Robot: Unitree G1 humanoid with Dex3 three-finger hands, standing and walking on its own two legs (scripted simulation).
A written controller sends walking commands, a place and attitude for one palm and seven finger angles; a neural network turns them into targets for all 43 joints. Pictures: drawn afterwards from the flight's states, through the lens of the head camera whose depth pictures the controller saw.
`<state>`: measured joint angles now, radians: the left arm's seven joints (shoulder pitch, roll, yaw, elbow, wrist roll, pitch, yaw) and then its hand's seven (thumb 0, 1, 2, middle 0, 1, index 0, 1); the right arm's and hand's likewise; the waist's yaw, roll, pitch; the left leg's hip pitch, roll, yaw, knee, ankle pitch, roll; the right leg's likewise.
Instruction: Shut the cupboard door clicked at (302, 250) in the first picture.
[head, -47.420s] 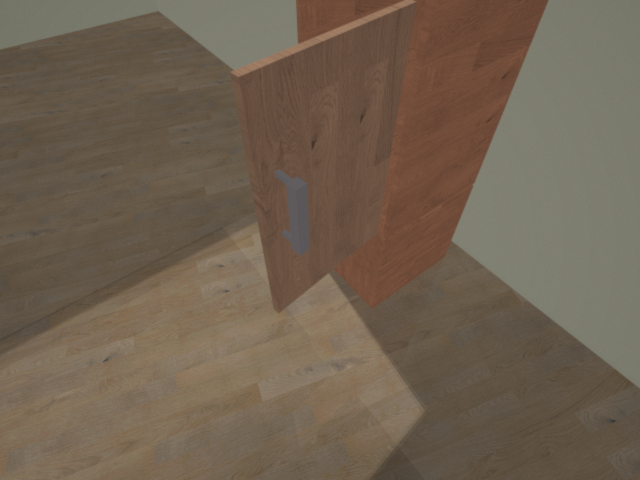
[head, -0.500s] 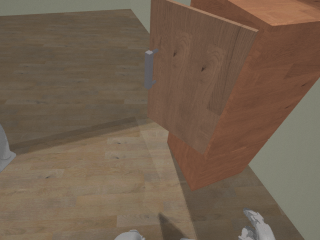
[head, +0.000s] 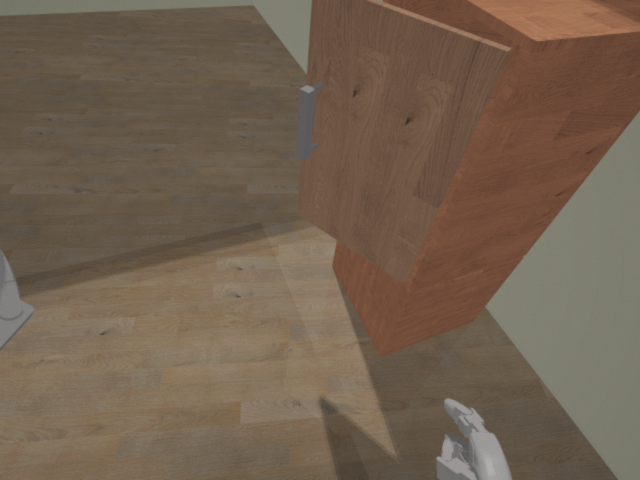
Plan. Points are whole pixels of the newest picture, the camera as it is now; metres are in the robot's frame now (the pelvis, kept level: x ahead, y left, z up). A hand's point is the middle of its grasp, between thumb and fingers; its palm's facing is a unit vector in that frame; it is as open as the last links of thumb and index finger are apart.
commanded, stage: stop stepping back and stand still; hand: left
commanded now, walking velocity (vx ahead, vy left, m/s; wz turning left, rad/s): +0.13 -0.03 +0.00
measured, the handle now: (311, 121) +0.81 +0.10 +0.00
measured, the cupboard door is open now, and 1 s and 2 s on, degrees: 29 29 29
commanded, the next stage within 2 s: let the arm hang, fingers relaxed in 0.72 s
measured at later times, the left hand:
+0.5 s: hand out of the picture +0.12 +0.28 +0.18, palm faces +0.48 -0.79 -0.38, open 7.4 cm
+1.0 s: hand out of the picture +0.09 +0.24 -0.08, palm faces +0.06 -0.94 -0.34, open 7.4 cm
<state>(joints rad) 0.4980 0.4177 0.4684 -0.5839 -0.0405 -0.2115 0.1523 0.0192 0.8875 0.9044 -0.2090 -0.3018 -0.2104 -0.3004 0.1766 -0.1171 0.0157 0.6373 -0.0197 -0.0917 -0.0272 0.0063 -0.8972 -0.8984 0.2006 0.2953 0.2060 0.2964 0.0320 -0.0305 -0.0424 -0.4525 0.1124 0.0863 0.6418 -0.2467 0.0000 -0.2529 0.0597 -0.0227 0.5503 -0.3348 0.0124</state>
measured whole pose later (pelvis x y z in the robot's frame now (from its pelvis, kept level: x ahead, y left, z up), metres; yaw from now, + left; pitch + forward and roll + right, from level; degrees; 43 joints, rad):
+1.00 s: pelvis -0.09 +0.03 -0.01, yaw +1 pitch +0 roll +1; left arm 0.26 0.25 0.07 0.44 0.02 0.05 0.02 0.01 0.90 0.90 -0.20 -0.30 -0.20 -0.30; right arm 0.17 -0.28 0.01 0.74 -0.03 -0.02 0.00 0.01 -0.90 -0.90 0.20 0.29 0.20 0.30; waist -0.03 0.02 0.00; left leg -0.40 -0.02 0.07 0.66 -0.26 0.03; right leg -0.30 -0.01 -0.01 0.72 -0.39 -0.01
